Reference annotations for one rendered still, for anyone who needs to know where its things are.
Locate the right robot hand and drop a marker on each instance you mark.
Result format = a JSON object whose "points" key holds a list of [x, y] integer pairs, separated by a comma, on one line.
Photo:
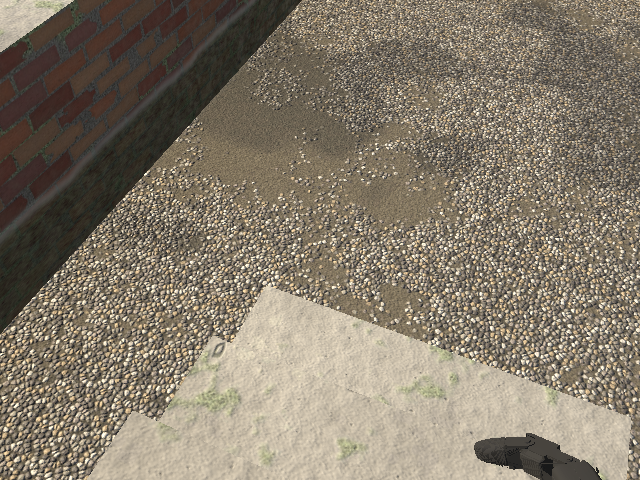
{"points": [[537, 456]]}

